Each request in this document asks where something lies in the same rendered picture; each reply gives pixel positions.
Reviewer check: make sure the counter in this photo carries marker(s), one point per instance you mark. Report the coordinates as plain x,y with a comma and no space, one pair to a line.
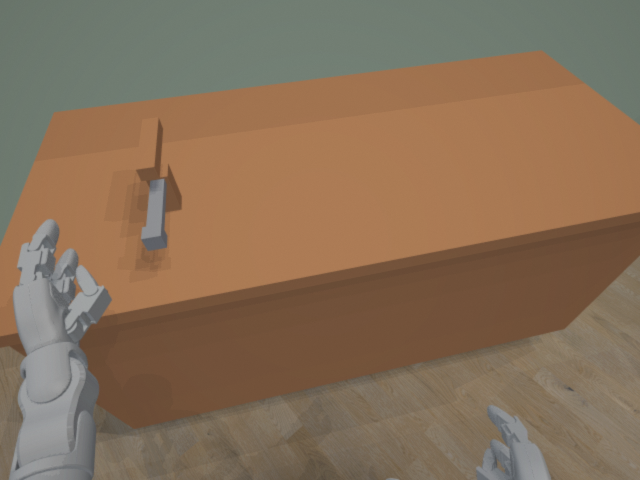
328,229

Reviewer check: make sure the tap lever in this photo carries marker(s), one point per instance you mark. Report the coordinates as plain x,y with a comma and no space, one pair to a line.
153,235

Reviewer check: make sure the right robot hand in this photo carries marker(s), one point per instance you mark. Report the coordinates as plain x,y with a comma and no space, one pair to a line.
523,461

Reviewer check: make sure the robot left forearm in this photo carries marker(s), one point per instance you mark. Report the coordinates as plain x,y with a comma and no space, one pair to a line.
57,397

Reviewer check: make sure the left robot hand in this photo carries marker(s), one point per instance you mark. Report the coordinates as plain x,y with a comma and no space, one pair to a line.
42,299

